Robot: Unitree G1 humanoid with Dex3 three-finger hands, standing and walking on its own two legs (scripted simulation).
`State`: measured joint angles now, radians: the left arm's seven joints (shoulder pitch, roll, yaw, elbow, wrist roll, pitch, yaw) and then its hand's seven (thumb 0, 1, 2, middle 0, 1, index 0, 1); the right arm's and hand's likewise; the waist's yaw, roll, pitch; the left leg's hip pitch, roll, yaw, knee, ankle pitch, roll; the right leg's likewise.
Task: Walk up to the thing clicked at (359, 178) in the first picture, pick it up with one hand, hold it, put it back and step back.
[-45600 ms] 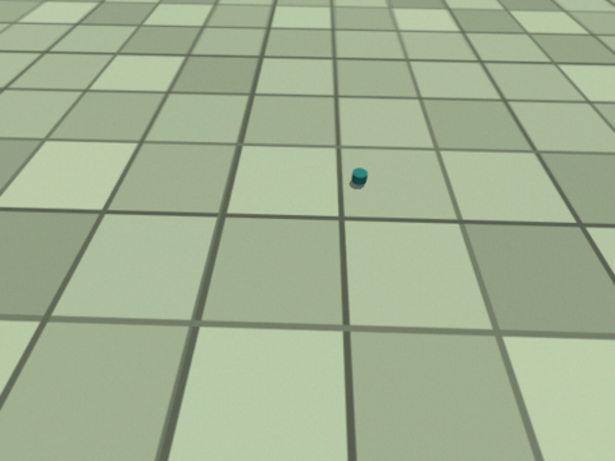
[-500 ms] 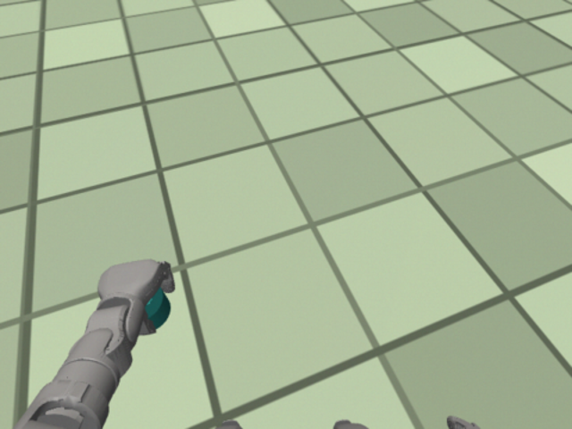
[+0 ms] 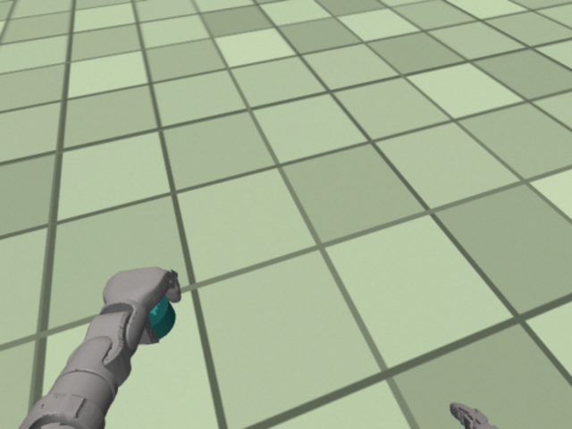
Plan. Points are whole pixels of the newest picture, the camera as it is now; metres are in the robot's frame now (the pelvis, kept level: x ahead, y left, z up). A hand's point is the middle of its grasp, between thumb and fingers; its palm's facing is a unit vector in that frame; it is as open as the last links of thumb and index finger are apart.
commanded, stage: hold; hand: left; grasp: from above
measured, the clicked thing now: (150, 315) +0.33 +0.23 -0.09
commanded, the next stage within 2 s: crouch in 1.38 s
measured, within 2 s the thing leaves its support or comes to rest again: neither
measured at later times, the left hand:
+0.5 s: hand (143, 321) +0.30 +0.21 -0.03, palm faces -0.44 -0.05 -0.90, open 8.7 cm
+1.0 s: hand (144, 316) +0.30 +0.21 -0.02, palm faces -0.44 -0.06 -0.89, open 8.6 cm
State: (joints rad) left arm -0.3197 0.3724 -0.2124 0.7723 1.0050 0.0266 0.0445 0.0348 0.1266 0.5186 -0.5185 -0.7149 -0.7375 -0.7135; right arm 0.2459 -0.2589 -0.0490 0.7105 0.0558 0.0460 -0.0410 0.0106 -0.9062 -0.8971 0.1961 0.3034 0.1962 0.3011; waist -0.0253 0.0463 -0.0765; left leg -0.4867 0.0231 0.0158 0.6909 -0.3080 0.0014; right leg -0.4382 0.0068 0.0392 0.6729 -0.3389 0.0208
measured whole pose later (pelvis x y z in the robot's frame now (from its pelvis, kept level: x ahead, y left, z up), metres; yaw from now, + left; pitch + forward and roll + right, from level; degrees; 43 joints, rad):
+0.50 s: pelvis -0.01 +0.00 +0.01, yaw +0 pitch +3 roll +0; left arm -0.28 0.38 -0.22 0.70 0.99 0.02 0.00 0.04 0.13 0.49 -0.51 -0.74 -0.74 -0.72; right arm 0.22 -0.26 -0.03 0.69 0.07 0.05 -0.05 0.01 -0.91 -0.90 0.20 0.30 0.20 0.30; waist -0.01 0.06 -0.04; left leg -0.39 0.02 0.03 0.60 -0.26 0.00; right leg -0.36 0.00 0.05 0.60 -0.30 0.02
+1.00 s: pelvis +0.00 -0.01 +0.02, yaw +0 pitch +2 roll +0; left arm -0.26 0.38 -0.22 0.65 0.98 0.02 -0.03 0.03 0.14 0.46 -0.53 -0.73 -0.76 -0.70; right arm 0.20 -0.26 -0.03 0.68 0.08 0.06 -0.06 0.01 -0.91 -0.90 0.20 0.30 0.20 0.30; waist 0.00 0.06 -0.02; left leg -0.32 0.02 0.02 0.52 -0.23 -0.01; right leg -0.28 0.00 0.05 0.53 -0.28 0.01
